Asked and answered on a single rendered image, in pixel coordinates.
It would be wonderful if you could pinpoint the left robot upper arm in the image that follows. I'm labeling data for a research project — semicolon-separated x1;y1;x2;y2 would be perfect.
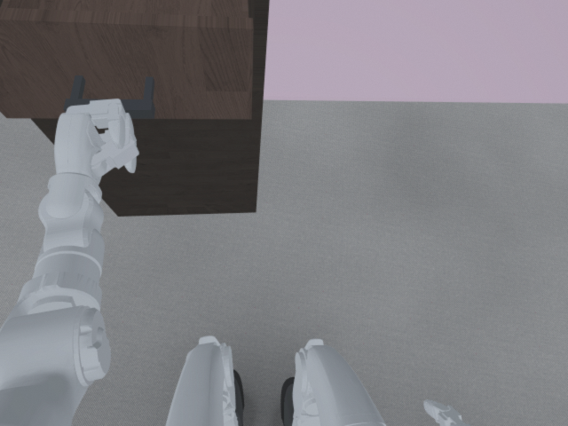
0;305;111;426

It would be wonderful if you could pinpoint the right robot thigh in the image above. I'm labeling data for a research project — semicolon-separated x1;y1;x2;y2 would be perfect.
295;345;386;426

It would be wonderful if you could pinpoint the left robot thigh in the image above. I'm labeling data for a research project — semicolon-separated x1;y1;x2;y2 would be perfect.
165;342;234;426

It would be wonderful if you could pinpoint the cabinet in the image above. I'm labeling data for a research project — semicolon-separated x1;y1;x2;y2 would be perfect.
0;0;270;217

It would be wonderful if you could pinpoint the left robot hand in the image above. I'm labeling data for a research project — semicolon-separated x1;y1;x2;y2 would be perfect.
54;99;139;185

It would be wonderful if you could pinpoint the robot thigh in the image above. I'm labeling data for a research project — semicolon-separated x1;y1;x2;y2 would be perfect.
295;345;386;426
165;342;234;426

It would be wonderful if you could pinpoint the right robot hand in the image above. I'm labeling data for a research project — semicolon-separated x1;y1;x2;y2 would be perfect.
423;399;471;426

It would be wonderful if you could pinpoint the handle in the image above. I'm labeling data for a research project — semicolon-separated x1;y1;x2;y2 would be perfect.
63;75;155;119

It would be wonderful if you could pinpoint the left robot forearm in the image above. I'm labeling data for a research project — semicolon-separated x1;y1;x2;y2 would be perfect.
0;172;105;332

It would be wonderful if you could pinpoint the drawer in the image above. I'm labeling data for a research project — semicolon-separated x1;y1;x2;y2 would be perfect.
0;0;254;119

